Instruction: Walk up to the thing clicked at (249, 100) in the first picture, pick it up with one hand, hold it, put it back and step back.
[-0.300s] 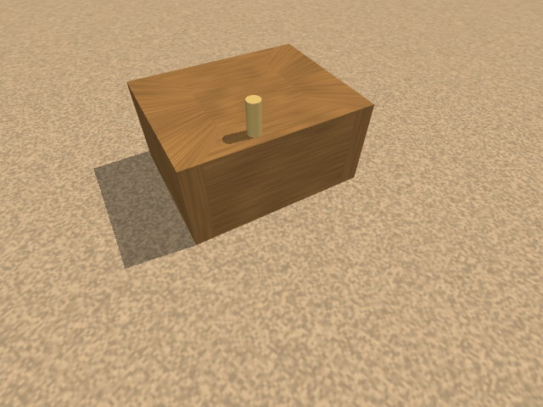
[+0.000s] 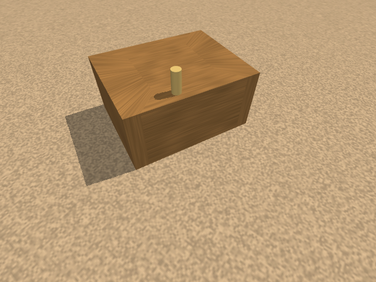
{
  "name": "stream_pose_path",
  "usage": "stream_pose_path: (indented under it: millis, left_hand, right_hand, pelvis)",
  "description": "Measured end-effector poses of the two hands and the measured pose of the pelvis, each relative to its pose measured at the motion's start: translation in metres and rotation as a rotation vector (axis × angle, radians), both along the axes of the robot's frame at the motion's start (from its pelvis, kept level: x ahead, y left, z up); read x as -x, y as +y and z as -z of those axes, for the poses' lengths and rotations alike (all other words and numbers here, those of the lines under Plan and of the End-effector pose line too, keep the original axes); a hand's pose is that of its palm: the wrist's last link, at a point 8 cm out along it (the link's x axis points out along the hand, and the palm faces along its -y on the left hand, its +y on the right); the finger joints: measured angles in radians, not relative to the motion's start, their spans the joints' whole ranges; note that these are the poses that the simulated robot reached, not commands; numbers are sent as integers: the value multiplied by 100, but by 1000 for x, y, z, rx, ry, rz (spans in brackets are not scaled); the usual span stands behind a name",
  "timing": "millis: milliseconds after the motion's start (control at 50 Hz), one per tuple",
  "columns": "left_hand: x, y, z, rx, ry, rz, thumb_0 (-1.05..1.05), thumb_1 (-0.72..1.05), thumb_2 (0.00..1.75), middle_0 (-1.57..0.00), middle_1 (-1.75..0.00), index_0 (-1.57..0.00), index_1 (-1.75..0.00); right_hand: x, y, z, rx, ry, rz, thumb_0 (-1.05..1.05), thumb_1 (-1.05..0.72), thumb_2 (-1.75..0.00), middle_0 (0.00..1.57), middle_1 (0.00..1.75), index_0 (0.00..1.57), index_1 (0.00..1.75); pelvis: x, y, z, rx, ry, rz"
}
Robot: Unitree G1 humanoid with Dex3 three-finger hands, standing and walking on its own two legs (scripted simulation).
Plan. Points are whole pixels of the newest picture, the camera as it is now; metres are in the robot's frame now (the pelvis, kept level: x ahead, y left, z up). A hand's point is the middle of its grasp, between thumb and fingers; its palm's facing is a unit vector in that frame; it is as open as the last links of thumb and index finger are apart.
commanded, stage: stand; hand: right
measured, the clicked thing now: (176, 81) +1.14 +0.07 -0.26
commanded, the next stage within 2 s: walk up in 0.82 s
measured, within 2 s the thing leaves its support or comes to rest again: neither
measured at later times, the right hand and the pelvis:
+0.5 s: hand out of the picture +0.08 -0.25 -0.16, palm faces -0.02 +0.94 -0.33, open 7.4 cm; pelvis +0.00 +0.00 +0.00, yaw +0 degrees
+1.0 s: hand out of the picture +0.10 -0.25 -0.15, palm faces -0.15 +0.92 -0.36, open 7.4 cm; pelvis +0.02 +0.01 -0.01, yaw +6 degrees
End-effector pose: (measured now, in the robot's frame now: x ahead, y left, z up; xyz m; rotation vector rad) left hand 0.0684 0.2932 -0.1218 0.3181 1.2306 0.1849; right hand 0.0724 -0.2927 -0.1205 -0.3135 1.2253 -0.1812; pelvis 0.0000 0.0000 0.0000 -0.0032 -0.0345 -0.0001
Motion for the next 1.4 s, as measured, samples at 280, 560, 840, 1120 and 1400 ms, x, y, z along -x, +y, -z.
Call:
stream_pose_path:
  millis: [280, 560, 840, 1120, 1400]
  left_hand:
    - [-8, 1, -1, -1, -17, 5, 0, 90, 90, -20, -30, -20, -30]
    - [-4, 2, -1, -1, -8, 3, 0, 90, 90, -20, -30, -20, -30]
    - [-1, 4, -2, 1, -4, -8, 0, 90, 90, -20, -30, -20, -30]
    - [24, 93, 9, -42, -55, -178, 0, 90, 90, -21, -30, -20, -30]
    - [-84, 118, 1, -1, -123, -203, 0, 90, 90, -20, -30, -20, -30]
  right_hand:
    - [-4, -1, -2, 4, -8, 6, 1, -90, -90, 20, 30, 20, 30]
    - [2, 0, -1, 2, 3, 11, 1, -90, -90, 20, 30, 20, 30]
    - [4, 0, 0, -3, 12, 11, 1, -90, -90, 20, 30, 20, 30]
    - [-98, 17, -19, 88, -23, -192, 1, -90, -90, 20, 30, 20, 30]
    - [-178, 75, -16, 50, -47, -263, 1, -90, -90, 21, 30, 21, 30]
  pelvis:
    - [-3, 0, 0, 1, -3, 1]
    - [-2, 2, -1, 0, -4, 3]
    - [-4, 2, -1, 0, 0, -6]
    - [-55, 48, 21, 27, 1, -179]
    - [-154, 81, 16, -24, -13, -270]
